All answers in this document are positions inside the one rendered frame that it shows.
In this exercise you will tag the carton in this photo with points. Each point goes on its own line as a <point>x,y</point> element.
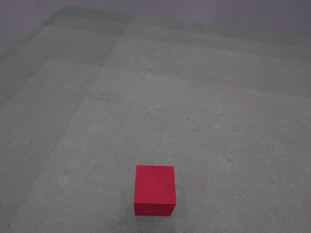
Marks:
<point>155,191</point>

